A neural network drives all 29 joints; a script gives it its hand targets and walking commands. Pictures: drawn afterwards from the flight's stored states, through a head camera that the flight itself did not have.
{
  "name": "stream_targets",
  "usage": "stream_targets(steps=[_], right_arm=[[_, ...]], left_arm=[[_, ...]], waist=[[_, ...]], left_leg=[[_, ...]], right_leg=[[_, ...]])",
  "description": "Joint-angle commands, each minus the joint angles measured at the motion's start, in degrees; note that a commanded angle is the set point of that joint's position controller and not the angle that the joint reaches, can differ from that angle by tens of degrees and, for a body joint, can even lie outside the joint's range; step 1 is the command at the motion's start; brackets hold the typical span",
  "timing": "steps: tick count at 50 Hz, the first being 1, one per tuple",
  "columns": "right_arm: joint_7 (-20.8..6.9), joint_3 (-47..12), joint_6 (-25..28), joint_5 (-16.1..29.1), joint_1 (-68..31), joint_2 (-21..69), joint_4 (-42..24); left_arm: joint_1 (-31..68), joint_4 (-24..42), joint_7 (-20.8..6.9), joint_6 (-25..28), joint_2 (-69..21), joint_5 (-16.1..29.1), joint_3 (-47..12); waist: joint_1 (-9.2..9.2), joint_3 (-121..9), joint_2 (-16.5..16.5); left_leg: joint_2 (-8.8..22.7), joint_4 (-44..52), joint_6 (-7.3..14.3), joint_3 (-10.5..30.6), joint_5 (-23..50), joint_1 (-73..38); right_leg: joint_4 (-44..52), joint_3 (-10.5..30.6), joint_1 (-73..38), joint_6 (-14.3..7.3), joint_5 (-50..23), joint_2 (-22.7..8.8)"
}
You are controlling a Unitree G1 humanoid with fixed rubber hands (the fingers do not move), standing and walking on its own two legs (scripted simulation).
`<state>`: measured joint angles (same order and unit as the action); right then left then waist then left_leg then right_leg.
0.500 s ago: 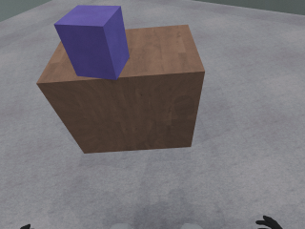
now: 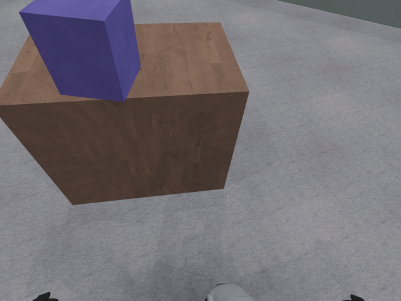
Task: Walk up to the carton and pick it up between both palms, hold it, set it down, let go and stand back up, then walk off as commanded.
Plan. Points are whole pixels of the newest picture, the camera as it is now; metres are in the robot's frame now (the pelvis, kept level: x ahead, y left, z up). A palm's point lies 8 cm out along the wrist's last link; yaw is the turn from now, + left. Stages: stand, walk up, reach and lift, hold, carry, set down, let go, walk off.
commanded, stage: walk up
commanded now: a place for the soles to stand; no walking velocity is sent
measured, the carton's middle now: (92, 44) +0.82 +0.27 +0.07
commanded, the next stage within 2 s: none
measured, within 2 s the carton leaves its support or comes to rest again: neither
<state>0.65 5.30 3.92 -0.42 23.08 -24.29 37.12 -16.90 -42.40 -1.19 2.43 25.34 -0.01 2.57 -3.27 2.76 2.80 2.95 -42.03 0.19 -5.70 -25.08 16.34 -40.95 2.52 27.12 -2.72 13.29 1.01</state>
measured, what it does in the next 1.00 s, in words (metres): steps on the spot: left foot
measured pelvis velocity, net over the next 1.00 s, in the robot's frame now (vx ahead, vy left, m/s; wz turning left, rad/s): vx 0.02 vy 0.01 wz -0.01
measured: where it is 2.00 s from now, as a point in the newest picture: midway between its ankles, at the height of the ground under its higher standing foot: outside the picture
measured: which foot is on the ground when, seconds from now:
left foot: down 0.00-0.00, up 0.02-0.30, down 0.32-1.00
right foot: down 0.00-1.00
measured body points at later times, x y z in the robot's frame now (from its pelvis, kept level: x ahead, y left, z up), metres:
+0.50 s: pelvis +0.01 +0.02 +0.00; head +0.04 +0.03 +0.45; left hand +0.11 +0.34 -0.10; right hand +0.08 -0.31 -0.08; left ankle +0.02 +0.16 -0.71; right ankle +0.06 -0.11 -0.71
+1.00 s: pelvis +0.02 +0.01 +0.00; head +0.04 +0.01 +0.45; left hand +0.11 +0.34 -0.09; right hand +0.09 -0.31 -0.09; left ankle +0.02 +0.16 -0.71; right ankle +0.06 -0.11 -0.71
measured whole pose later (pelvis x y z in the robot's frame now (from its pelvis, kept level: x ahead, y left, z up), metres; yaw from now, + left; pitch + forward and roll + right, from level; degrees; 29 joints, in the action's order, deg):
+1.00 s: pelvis +0.02 +0.01 +0.00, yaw -1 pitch +0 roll +1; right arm 1.4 2.2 4.0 -0.4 21.6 -24.3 38.6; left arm -15.8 -43.5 -1.4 0.2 25.3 0.0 2.0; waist -0.1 2.7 0.7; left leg 3.2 -41.9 -1.2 -2.5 -22.5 19.4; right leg -43.9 3.6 24.4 -0.5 19.6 0.3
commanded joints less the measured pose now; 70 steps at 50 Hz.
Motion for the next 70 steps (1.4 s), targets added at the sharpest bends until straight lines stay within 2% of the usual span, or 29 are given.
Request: stream_targets(steps=[1, 4, 9, 13, 14, 15, 16, 17, 18, 21, 24, 27, 29, 31, 32, 35, 38, 44, 51, 52, 53, 54, 55, 57, 65, 67, 68, 69, 70], right_arm=[[1.3, 1.4, -1.7, -0.3, 2.2, -12.6, -0.7], [0.5, 1.4, -1.1, -0.6, 2.3, -12.4, 1.3], [0.3, 1.2, -0.7, -0.7, 4.7, -10.8, 3.5], [1.3, 1.5, 0.7, -1.1, 7.5, -10.5, 5.4], [1.6, 1.7, 1.5, -1.6, 8.1, -11.7, 5.3], [1.9, 2.3, 2.1, -2.6, 8.4, -14.7, 4.7], [2.0, 2.5, 2.4, -3.0, 3.4, -17.7, 2.4], [1.9, 2.3, 2.4, -2.6, 0.0, -17.5, 1.9], [1.7, 2.1, 2.2, -2.1, -3.8, -17.3, 1.3], [1.1, 0.8, 1.5, -1.3, -6.7, -14.6, 1.6], [1.5, 0.5, 1.2, -0.4, -1.6, -12.2, 1.3], [1.7, -0.2, 0.6, -0.4, -1.0, -9.6, 2.6], [1.7, 0.0, 1.1, -1.0, -1.0, -12.4, 3.0], [1.6, 0.5, 1.7, -1.2, -3.6, -15.7, 2.8], [1.4, 0.6, 1.7, -1.2, -5.1, -15.9, 2.5], [1.2, -0.1, 1.3, -0.9, -5.7, -13.3, 2.4], [1.5, -0.5, 0.7, -0.6, -3.2, -11.1, 3.0], [1.1, 0.2, 0.9, -1.4, -4.0, -14.6, 3.3], [1.1, -0.3, 1.1, -0.9, -3.0, -11.8, 3.3], [-1.2, 2.6, -0.3, -3.1, -4.4, -16.6, -1.9], [-2.0, 2.1, -1.1, -3.3, -6.2, -14.0, -3.1], [-2.2, 2.2, -1.9, -3.8, -7.9, -14.0, -3.5], [-2.3, 2.4, -2.2, -4.0, -7.6, -15.3, -3.6], [-3.2, 2.8, -2.1, -3.2, -6.0, -15.6, -3.2], [-4.8, 4.5, -1.5, -1.3, -3.0, -12.9, -2.4], [-4.1, 5.6, -0.8, -0.9, 8.9, -12.7, 1.6], [-3.2, 6.9, -0.2, -1.5, 16.4, -15.7, 4.1], [-2.1, 7.4, 0.2, -2.0, 19.1, -18.8, 4.4], [-1.7, 7.9, 0.5, -2.0, 13.4, -22.6, 1.6]], left_arm=[[-2.5, 3.2, 1.7, 1.3, 16.1, -1.4, 5.1], [3.1, 3.8, 1.5, 0.2, 13.4, -1.2, 4.3], [5.2, 4.7, 0.7, -1.0, 12.4, -1.2, 4.2], [6.6, 5.4, 0.1, -2.9, 10.6, -0.6, 3.7], [5.5, 5.3, 0.1, -2.8, 8.6, -0.4, 3.0], [5.0, 5.7, 0.0, -2.6, 6.0, -0.3, 2.3], [3.8, 5.1, 0.4, -2.5, 5.5, 0.0, 2.0], [3.1, 3.5, 0.6, -2.4, 7.8, -0.5, 2.5], [2.3, 2.7, 0.4, -2.1, 8.9, -0.7, 2.8], [-1.5, 0.7, 0.1, -1.3, 7.9, -0.2, 2.9], [-0.2, 1.5, 1.1, -0.3, 10.5, -1.0, 3.2], [3.3, 1.7, 1.0, -0.6, 11.2, -0.8, 2.9], [5.7, 1.8, 0.7, -1.0, 9.5, -0.5, 2.1], [3.7, 0.5, 0.5, -1.4, 8.2, -0.1, 1.8], [2.5, -0.2, 0.5, -1.3, 8.5, -0.1, 2.0], [1.9, 0.2, 0.4, -0.5, 9.5, -0.8, 2.4], [5.0, 1.2, 0.4, -0.6, 10.8, -0.6, 2.3], [5.5, 0.6, -0.1, -1.4, 9.2, -0.8, 2.2], [5.7, 1.5, 0.3, -0.8, 10.2, -0.8, 2.2], [-6.8, -0.1, 0.7, 1.4, 17.4, -0.2, 5.7], [-11.7, -2.3, 1.5, 2.3, 21.2, -1.0, 7.0], [-14.1, -3.0, 2.0, 2.7, 22.9, -1.0, 7.8], [-12.7, -2.6, 2.4, 3.0, 23.1, -0.8, 8.1], [-8.0, -1.9, 2.8, 3.2, 21.8, -0.5, 7.8], [-1.1, -0.4, 2.2, 3.8, 20.4, -1.1, 7.4], [6.0, 1.2, 2.0, 3.1, 17.6, -1.1, 6.4], [5.1, 1.3, 2.2, 2.9, 12.1, -1.4, 4.6], [4.6, 2.7, 2.5, 3.1, 5.1, -1.3, 2.3], [2.9, 3.0, 3.3, 2.7, 6.9, -0.5, 2.8]], waist=[[5.11, -1.7, 7.0], [3.45, 9.7, 8.3], [3.96, 4.8, 11.3], [2.57, 0.0, 6.0], [2.05, -3.1, 1.8], [1.29, -6.4, -7.8], [3.23, -4.0, -11.4], [3.86, -2.4, -6.2], [4.96, -2.0, -6.5], [6.40, -4.0, -8.6], [3.99, -8.7, -4.6], [2.12, -7.3, -2.5], [1.27, -2.2, -5.5], [3.71, -0.1, -9.5], [5.03, -0.1, -8.8], [4.81, -3.2, -4.3], [2.28, -4.1, 1.0], [3.46, 0.1, -2.2], [2.96, -5.9, -0.5], [5.43, -8.6, -5.7], [7.66, -7.0, 3.2], [9.35, -4.4, 4.6], [9.06, -2.9, 1.8], [7.01, 1.5, 0.2], [3.27, 1.3, 10.5], [-4.18, -3.0, 5.4], [-7.14, -6.3, -8.1], [-8.06, -4.9, -21.5], [-4.53, -3.6, -19.2]], left_leg=[[0.0, -20.9, 1.4, 6.5, -16.5, 16.8], [1.2, -15.6, 2.5, 7.4, -8.5, 13.3], [-0.9, -7.5, 1.8, 2.3, 0.5, 4.0], [-2.7, 10.4, 1.9, -0.1, 7.9, -3.9], [-0.5, 13.1, 2.5, 5.2, 7.5, -7.2], [8.2, 17.7, 5.3, 20.4, 0.8, -9.7], [16.8, 22.7, 9.2, 31.4, -3.4, -6.9], [19.0, 21.7, 12.1, 30.5, -1.0, -3.1], [19.2, 19.0, 12.7, 26.8, 4.9, 0.5], [10.2, 9.3, 7.7, 10.2, 22.1, 3.6], [4.2, 0.4, 3.9, 4.2, 25.7, 2.8], [-0.1, 0.7, 2.4, 4.7, 3.9, 1.6], [4.5, 10.4, 4.7, 11.5, 0.7, 1.1], [11.9, 16.8, 8.1, 19.2, 0.9, 4.4], [12.5, 15.3, 8.8, 17.7, 5.5, 5.2], [6.8, 7.4, 5.3, 9.6, 13.2, 7.2], [0.4, 2.4, 2.9, 5.1, 3.2, 3.1], [5.8, 13.3, 5.8, 13.4, -6.1, 5.3], [2.7, 6.3, 3.6, 7.3, 9.8, 1.2], [2.5, -1.6, 5.5, 8.7, -6.2, 10.1], [-1.1, -12.5, 4.1, 6.1, -12.8, 23.5], [-0.4, -20.8, 3.1, 7.8, -12.3, 33.0], [1.3, -22.5, 2.3, 10.3, -9.0, 35.4], [3.3, -19.6, 2.1, 12.3, -4.5, 33.4], [1.9, -5.0, 2.1, 5.4, -3.0, 15.1], [-1.6, 8.8, 1.7, -0.8, 7.6, -3.3], [-1.9, 13.5, 0.6, 4.0, 7.9, -14.4], [6.5, 19.1, 0.9, 24.3, 5.5, -19.3], [14.9, 25.7, 3.8, 40.9, 2.4, -18.1]], right_leg=[[21.3, 36.0, -10.7, -15.3, 13.8, -20.8], [24.6, 26.4, 5.0, -11.3, 30.0, -14.3], [21.8, 17.0, 7.0, -9.8, 23.7, -8.2], [11.6, 11.7, 4.7, -8.2, 22.9, -6.2], [6.0, 10.5, 4.0, -6.1, 19.7, -5.6], [-5.8, 6.8, 7.4, -2.6, 17.7, -2.8], [-10.1, 0.4, 9.5, 0.3, 15.2, 0.6], [-11.4, 0.5, 7.1, 0.6, 14.5, -2.3], [-9.1, 0.5, 2.6, 0.2, 14.2, -3.4], [2.2, -3.0, -9.6, -0.9, 6.2, -0.7], [1.2, 4.0, -14.0, -4.3, -19.8, -5.2], [7.7, 16.8, -5.6, -7.9, -5.7, -10.6], [3.6, 9.6, 1.8, -4.1, 2.5, -6.1], [-2.2, 0.8, -0.3, -1.0, 2.1, -2.4], [-1.6, -0.8, -3.3, -0.6, 3.8, -2.2], [3.9, 4.8, -10.6, -2.7, -2.9, -4.0], [9.1, 15.6, -4.1, -6.9, 1.0, -9.4], [7.1, 6.6, -1.2, -2.4, 13.3, -3.6], [6.6, 10.0, -6.0, -4.4, -0.5, -6.6], [8.8, 16.4, -15.6, -6.2, 18.7, -9.2], [16.3, 29.8, -23.3, -9.4, 32.9, -15.8], [21.9, 39.6, -27.7, -11.8, 39.5, -21.6], [23.0, 41.2, -28.0, -12.6, 40.8, -23.2], [22.8, 36.9, -22.0, -12.0, 36.6, -21.4], [14.8, 16.0, -10.0, -10.0, 12.7, -14.9], [0.1, 5.3, -3.1, -5.9, 3.8, -10.6], [-19.6, -0.9, 2.2, -2.6, 1.3, -5.5], [-33.9, -0.8, 16.9, 0.8, 19.7, 0.8], [-36.4, 0.9, 22.9, 2.0, 21.5, 2.5]])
